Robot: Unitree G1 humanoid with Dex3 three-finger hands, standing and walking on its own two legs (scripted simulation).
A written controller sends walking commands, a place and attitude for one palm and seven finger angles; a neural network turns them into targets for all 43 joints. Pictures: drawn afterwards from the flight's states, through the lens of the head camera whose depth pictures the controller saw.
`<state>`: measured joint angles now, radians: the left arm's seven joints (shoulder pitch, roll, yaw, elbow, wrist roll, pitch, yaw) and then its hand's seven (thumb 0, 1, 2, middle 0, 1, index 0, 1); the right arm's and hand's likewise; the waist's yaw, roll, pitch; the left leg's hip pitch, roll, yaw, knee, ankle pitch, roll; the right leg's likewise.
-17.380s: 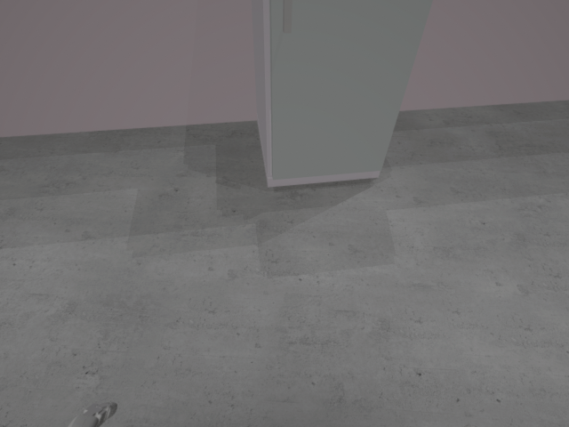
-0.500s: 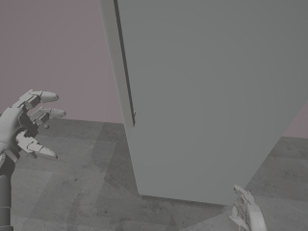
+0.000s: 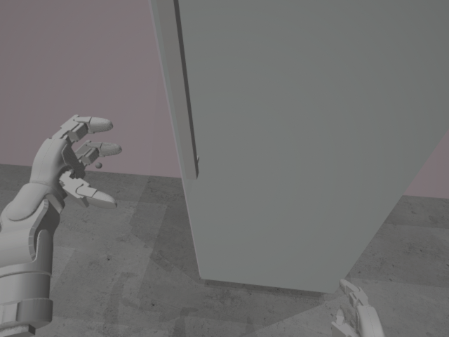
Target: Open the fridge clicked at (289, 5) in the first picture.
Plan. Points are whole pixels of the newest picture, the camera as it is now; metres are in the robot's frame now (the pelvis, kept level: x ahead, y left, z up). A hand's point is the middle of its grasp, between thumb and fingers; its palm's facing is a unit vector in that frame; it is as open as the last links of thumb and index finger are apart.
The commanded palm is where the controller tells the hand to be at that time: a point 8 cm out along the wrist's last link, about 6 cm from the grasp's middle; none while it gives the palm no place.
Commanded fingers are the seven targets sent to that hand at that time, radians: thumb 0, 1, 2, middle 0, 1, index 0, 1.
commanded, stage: move the hooked fingers beside the handle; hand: left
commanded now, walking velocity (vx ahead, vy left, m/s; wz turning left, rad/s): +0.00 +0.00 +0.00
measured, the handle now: (184, 95) +0.47 +0.12 +0.22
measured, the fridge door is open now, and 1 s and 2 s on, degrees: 0 0 0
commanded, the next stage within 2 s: none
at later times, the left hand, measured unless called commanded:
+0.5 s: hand (127, 142) +0.38 +0.21 +0.18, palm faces -0.01 -1.00 -0.02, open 14.0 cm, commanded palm +0.36 +0.26 +0.17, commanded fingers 0.00 -0.50 0.30 -0.30 -1.20 -0.30 -1.20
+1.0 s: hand (150, 133) +0.42 +0.18 +0.17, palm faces +0.00 -1.00 -0.01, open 14.0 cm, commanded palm +0.39 +0.23 +0.17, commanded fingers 0.00 -0.50 0.30 -0.30 -1.20 -0.30 -1.20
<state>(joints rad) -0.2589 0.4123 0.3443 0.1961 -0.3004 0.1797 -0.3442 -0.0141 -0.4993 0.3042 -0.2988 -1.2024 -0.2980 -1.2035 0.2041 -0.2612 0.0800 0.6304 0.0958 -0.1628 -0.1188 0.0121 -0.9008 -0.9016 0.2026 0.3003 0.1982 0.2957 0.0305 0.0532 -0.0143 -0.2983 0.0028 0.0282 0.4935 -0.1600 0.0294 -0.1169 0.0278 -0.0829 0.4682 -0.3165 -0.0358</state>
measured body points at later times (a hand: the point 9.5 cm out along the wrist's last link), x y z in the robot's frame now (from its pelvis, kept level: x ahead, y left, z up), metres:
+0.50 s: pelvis +0.01 +0.00 +0.00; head +0.00 -0.01 +0.45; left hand +0.38 +0.26 +0.18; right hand +0.14 -0.25 -0.09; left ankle +0.07 +0.10 -0.74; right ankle -0.04 -0.09 -0.74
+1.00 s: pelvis +0.02 -0.01 +0.00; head +0.02 -0.02 +0.45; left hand +0.41 +0.23 +0.17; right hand +0.15 -0.26 -0.10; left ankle +0.07 +0.10 -0.74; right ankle -0.04 -0.09 -0.74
